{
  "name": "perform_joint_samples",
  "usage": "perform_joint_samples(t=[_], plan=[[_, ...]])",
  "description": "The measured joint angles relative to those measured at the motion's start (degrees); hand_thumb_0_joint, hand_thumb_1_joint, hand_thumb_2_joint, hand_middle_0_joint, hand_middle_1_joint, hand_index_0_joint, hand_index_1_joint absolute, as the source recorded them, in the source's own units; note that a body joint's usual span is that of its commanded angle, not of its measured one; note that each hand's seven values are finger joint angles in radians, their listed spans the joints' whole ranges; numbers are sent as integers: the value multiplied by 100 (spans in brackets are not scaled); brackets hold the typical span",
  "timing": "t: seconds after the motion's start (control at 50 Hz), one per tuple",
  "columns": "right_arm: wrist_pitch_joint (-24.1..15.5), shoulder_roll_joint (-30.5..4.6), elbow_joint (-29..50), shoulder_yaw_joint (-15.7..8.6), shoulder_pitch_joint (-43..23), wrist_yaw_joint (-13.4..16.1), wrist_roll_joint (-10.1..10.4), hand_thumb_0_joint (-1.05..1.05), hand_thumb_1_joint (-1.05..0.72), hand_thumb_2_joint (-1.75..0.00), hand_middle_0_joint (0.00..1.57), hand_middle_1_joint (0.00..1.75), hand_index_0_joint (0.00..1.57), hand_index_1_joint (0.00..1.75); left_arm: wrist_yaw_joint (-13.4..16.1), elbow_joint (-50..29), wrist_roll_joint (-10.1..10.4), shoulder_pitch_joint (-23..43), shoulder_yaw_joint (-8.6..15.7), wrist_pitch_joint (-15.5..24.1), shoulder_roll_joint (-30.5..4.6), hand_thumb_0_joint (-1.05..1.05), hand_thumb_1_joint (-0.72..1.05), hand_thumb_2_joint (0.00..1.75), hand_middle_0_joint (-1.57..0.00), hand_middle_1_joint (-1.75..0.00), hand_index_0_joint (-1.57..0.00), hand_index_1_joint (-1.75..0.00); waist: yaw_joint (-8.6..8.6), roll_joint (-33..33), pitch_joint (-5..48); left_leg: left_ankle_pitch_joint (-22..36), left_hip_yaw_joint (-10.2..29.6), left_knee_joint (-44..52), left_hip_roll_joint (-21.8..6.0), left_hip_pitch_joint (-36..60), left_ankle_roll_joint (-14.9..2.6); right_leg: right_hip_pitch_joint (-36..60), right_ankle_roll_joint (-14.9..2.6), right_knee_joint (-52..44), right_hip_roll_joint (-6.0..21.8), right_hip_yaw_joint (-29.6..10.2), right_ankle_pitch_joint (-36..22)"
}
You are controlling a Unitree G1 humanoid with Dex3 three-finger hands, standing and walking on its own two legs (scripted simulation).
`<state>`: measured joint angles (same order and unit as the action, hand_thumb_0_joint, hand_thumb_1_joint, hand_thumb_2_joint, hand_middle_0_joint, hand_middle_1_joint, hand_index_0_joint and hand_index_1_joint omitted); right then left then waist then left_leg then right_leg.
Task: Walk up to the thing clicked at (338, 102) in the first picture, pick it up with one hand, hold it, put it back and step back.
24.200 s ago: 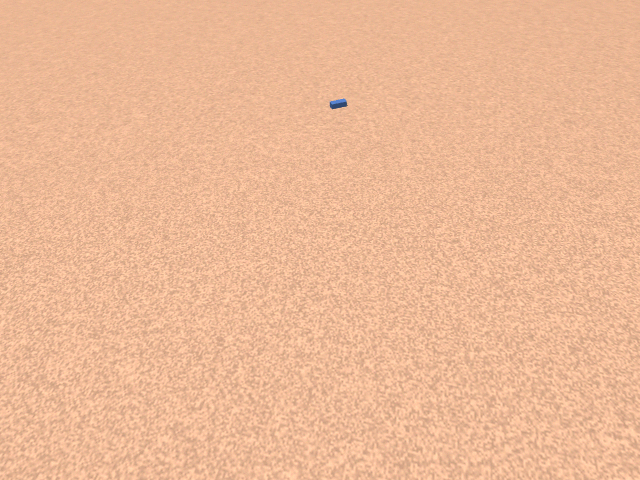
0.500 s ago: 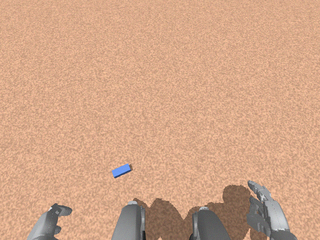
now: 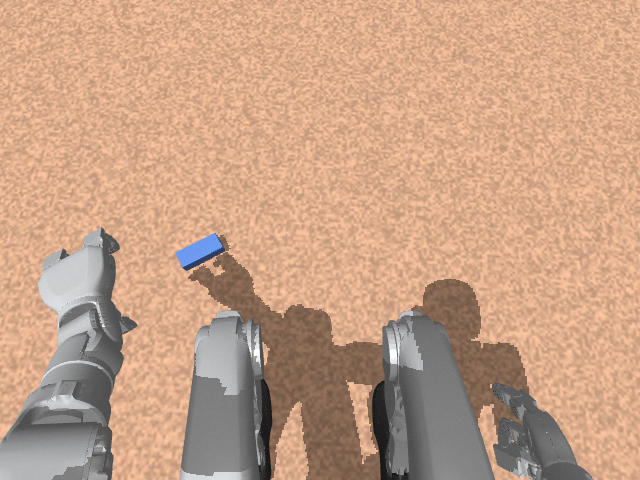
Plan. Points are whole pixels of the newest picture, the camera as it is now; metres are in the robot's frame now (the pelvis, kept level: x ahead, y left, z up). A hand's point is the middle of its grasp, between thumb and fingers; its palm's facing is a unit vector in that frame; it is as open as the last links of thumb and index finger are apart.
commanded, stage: rise first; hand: left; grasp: from above
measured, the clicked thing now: (200, 251) +0.49 +0.28 -0.43
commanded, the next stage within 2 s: none
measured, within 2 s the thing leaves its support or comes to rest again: neither
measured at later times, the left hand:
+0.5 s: hand (144, 268) +0.41 +0.31 -0.24, palm faces -0.33 -0.23 -0.92, open 12.5 cm
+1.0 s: hand (161, 258) +0.43 +0.30 -0.29, palm faces -0.34 -0.24 -0.91, open 12.5 cm
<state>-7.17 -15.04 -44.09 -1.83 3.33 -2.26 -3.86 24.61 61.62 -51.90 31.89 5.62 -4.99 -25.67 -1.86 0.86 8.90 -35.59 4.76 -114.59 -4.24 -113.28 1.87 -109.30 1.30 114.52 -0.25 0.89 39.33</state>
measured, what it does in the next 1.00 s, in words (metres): lowers itself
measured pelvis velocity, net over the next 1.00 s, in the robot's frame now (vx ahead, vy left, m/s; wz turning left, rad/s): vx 0.00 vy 0.00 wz -0.08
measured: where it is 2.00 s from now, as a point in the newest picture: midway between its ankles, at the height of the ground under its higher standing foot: (324, 455)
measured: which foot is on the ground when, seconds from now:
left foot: down 0.00-1.00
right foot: down 0.00-1.00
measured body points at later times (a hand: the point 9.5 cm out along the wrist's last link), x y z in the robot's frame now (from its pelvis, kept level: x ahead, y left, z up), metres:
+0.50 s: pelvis -0.01 +0.01 -0.09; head +0.21 +0.04 +0.31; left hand +0.42 +0.32 -0.19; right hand +0.05 -0.26 -0.21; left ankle +0.09 +0.14 -0.42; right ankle +0.08 -0.13 -0.42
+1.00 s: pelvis +0.00 +0.00 -0.12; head +0.24 +0.03 +0.25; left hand +0.45 +0.31 -0.24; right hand +0.04 -0.26 -0.25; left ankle +0.09 +0.14 -0.42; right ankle +0.08 -0.13 -0.42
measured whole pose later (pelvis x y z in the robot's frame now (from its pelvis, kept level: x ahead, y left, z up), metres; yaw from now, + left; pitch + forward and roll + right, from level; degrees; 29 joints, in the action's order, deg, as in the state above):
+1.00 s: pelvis +0.00 +0.00 -0.12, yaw -4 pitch +33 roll -6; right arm -10.6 -15.5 -48.6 2.3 6.7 -11.7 -8.9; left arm 29.3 86.9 -57.0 53.2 14.9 -3.4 -37.0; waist -9.8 -0.1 1.6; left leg -37.9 9.8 -138.0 -4.0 -133.5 2.4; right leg -128.3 2.4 135.9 -2.7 2.6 40.8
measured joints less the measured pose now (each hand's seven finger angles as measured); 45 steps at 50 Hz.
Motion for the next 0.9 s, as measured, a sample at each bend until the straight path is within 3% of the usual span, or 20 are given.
perform_joint_samples(t=[0.14, 0.4, 0.62, 0.9], plan=[[-15, 127, -266, 63, 239, -75, -139, 1, -91, -90, 20, 30, 20, 29, 212, 852, -320, 643, 93, 45, -273, 0, -23, 76, -36, -81, -37, -80, -266, -23, -121, 32, 99, -564, -3, -552, -2, -525, 18, 525, -53, 29, -49], [-200, 84, -474, 210, 428, -309, -337, 0, -90, -90, 20, 30, 20, 29, 456, 2027, -390, 1521, 547, -21, -636, 0, -27, 79, -34, -80, -34, -79, -670, -27, -215, 12, 240, -1318, 26, -1288, -48, -1163, 84, 1180, -105, 73, -36], [-378, 40, -521, 298, 385, -627, -458, 0, -90, -90, 20, 30, 20, 29, 486, 2464, -408, 1991, 701, -42, -859, 0, -26, 78, -35, -79, -34, -78, -771, -43, -441, -42, 306, -1816, 35, -1726, -46, -1588, 124, 1661, -155, 67, 15], [-365, -5, -490, 375, 336, -896, -507, 0, -91, -90, 20, 30, 20, 29, 434, 2528, -494, 2127, 888, 137, -1083, 0, -25, 75, -34, -81, -35, -80, -799, -71, -683, -174, 454, -2252, 31, -1995, 23, -1874, 119, 2064, -223, 138, 102]])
